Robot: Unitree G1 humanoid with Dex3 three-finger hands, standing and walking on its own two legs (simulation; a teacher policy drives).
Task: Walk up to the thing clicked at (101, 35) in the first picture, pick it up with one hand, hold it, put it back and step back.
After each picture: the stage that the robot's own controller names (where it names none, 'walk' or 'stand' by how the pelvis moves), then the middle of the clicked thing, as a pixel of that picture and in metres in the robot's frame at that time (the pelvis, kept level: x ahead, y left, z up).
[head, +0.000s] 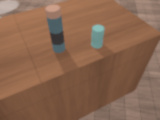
stand; (97, 36) +0.73 -0.03 -0.06
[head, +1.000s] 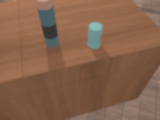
walk; (94, 35) +0.66 -0.01 -0.03
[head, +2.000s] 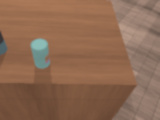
walk; (41, 54) +0.50 +0.21 -0.02
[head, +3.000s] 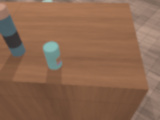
stand; (53, 56) +0.52 +0.18 -0.02
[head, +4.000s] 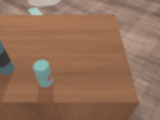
stand; (43, 73) +0.47 +0.21 -0.06
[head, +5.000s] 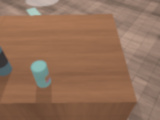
stand; (41, 74) +0.47 +0.22 -0.07
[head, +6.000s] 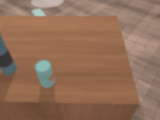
stand; (45, 74) +0.47 +0.21 -0.07
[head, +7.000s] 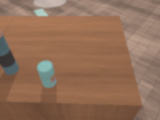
stand; (47, 74) +0.47 +0.20 -0.07
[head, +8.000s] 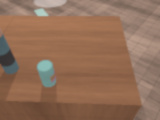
rise first; (47, 74) +0.47 +0.20 -0.07
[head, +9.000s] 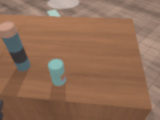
rise first; (57, 72) +0.48 +0.18 -0.06
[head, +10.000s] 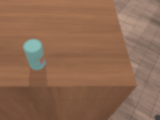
go down; (35, 55) +0.50 +0.17 -0.03
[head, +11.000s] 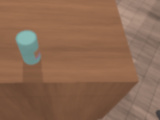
go down; (29, 48) +0.50 +0.18 +0.00
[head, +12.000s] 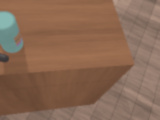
close in; (8, 33) +0.51 +0.19 +0.04
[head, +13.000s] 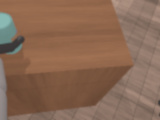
close; (6, 34) +0.51 +0.19 +0.04
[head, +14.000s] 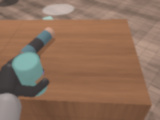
lift; (31, 75) +0.30 +0.18 +0.17
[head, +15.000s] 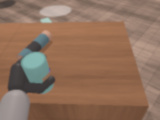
hold; (38, 73) +0.33 +0.16 +0.15
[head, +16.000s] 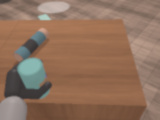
hold; (35, 79) +0.32 +0.17 +0.12
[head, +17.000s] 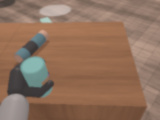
hold; (37, 77) +0.32 +0.17 +0.13
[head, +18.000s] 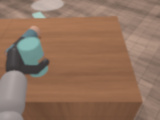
crouch; (33, 57) +0.40 +0.18 +0.14
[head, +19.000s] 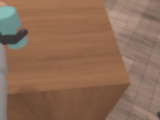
lower; (11, 28) +0.51 +0.19 +0.12
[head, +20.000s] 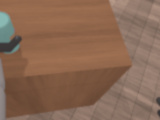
lower; (3, 34) +0.51 +0.19 +0.04
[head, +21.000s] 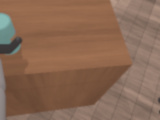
lower; (4, 35) +0.51 +0.19 +0.04
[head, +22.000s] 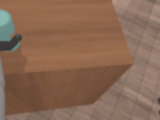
lower; (4, 32) +0.51 +0.19 +0.04
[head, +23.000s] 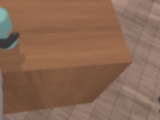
lower; (1, 29) +0.52 +0.19 +0.04
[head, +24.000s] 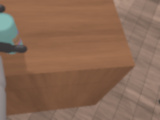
open; (7, 35) +0.51 +0.19 +0.04
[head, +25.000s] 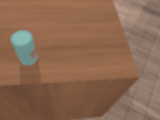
sink last; (25, 48) +0.49 +0.18 +0.01
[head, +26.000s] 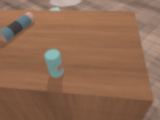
stand; (54, 63) +0.50 +0.19 -0.02
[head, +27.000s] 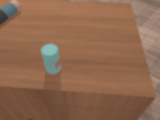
stand; (51, 59) +0.49 +0.17 +0.00
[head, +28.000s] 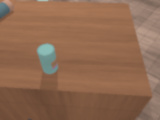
stand; (48, 59) +0.49 +0.18 +0.00
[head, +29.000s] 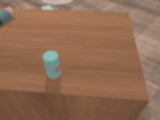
stand; (52, 64) +0.50 +0.18 -0.03
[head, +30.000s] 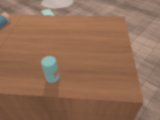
stand; (50, 69) +0.50 +0.19 -0.07
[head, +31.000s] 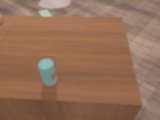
stand; (48, 72) +0.49 +0.20 -0.07
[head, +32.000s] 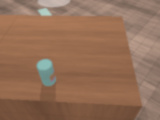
stand; (46, 72) +0.48 +0.20 -0.07
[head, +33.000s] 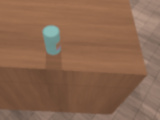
walk; (52, 40) +0.56 +0.15 -0.05
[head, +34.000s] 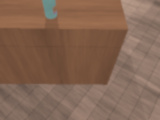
walk; (49, 6) +0.81 +0.24 -0.04
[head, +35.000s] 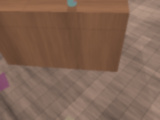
stand; out of the picture +1.15 +0.17 -0.04
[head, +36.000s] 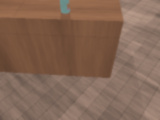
stand; (64, 3) +1.09 +0.19 -0.06
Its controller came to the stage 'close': yes
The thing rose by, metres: 0.21
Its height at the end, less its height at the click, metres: +0.00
